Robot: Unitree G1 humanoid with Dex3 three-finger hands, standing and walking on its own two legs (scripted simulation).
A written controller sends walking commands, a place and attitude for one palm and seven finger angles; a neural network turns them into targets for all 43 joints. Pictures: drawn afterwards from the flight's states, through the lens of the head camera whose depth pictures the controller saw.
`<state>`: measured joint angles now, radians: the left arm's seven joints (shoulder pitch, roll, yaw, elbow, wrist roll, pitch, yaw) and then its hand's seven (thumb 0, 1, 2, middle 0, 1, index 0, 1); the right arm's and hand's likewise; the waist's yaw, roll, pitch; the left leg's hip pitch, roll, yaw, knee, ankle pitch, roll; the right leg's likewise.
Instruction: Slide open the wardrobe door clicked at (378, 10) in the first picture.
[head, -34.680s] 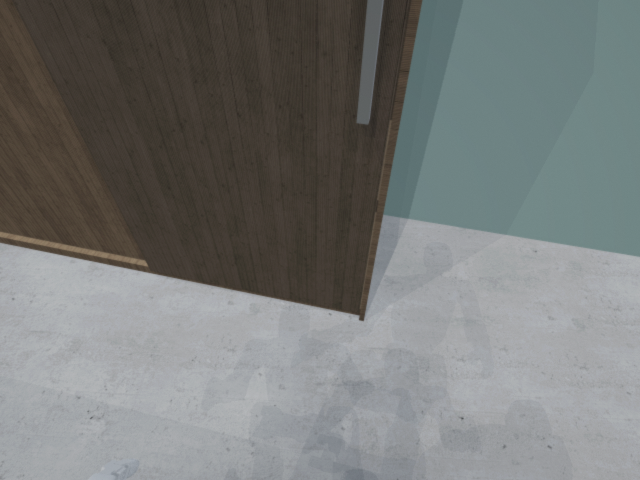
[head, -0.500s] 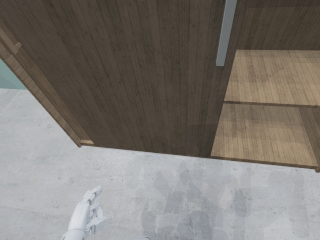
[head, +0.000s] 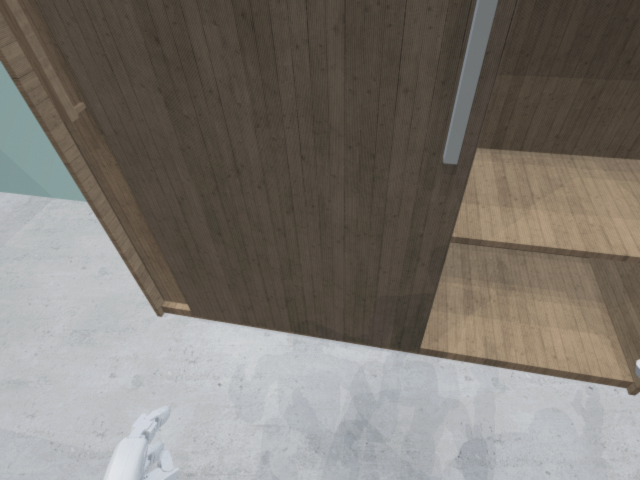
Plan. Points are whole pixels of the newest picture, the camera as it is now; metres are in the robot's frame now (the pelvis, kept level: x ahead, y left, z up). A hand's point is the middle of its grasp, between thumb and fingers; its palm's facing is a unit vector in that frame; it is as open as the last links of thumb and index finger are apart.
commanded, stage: stop stepping back and stand still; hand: right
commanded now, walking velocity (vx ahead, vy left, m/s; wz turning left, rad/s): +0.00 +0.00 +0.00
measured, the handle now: (469, 68) +0.66 -0.19 +0.23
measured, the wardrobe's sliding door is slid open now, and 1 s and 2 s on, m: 0.65 0.65 0.65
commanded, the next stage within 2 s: let the arm hang, fingers relaxed in 0.08 s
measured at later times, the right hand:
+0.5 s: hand out of the picture -0.01 -0.18 -0.17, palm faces -0.04 +0.99 -0.17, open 7.4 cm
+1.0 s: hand out of the picture -0.01 -0.27 -0.14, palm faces +0.01 +0.93 -0.37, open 7.4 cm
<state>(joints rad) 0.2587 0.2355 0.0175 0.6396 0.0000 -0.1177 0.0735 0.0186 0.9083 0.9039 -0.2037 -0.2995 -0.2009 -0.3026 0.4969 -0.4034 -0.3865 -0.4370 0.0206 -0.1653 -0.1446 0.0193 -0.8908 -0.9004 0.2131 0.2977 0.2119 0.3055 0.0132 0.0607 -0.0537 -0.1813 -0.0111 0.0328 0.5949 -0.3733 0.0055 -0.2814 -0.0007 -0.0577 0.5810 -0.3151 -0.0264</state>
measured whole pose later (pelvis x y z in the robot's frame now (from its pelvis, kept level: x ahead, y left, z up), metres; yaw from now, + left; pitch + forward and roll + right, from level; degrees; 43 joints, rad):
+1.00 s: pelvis -0.06 -0.01 +0.01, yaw -2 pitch -1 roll +1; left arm 0.14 0.30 0.01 1.10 0.02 0.01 0.00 0.01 0.91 0.90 -0.21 -0.30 -0.20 -0.30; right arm 0.17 -0.35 -0.01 1.11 -0.02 0.00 0.00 0.01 -0.91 -0.90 0.20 0.29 0.20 0.30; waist 0.00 -0.03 0.03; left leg -0.14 0.00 0.07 0.40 -0.25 0.01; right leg -0.26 0.02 -0.03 0.41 -0.14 -0.04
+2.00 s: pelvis -0.01 +0.01 +0.02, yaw -1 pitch -1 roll +0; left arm 0.08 0.32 0.00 1.13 0.01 0.00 0.01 0.01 0.91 0.90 -0.21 -0.30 -0.20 -0.30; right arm 0.12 -0.32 0.00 1.12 -0.02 -0.02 -0.01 0.01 -0.91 -0.90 0.20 0.30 0.20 0.30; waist 0.00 0.00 0.04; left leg -0.02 -0.02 0.04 0.28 -0.25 0.03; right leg -0.15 0.01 -0.05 0.32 -0.16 -0.01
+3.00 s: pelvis -0.02 +0.02 +0.02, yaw +0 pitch -1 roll +0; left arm 0.10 0.33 0.00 1.14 0.01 0.01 0.00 0.01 0.91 0.90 -0.21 -0.30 -0.20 -0.30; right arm 0.13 -0.32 0.00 1.13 -0.01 -0.01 -0.01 0.01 -0.91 -0.90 0.20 0.30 0.20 0.30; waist 0.01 0.00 0.04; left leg -0.01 -0.03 0.04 0.26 -0.23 0.04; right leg -0.14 -0.01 -0.05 0.30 -0.14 0.00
